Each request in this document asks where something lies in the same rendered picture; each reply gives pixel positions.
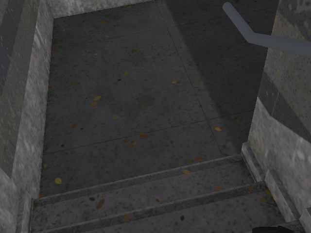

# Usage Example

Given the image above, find stairs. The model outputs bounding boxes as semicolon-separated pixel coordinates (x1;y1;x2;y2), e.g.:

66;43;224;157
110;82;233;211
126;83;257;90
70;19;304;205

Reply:
30;153;306;233

